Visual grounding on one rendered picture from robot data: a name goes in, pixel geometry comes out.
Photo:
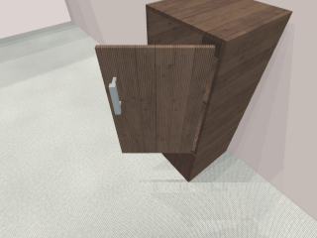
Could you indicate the cupboard door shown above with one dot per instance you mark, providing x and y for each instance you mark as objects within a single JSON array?
[{"x": 161, "y": 89}]

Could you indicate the handle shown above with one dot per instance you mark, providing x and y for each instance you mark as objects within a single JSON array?
[{"x": 115, "y": 97}]

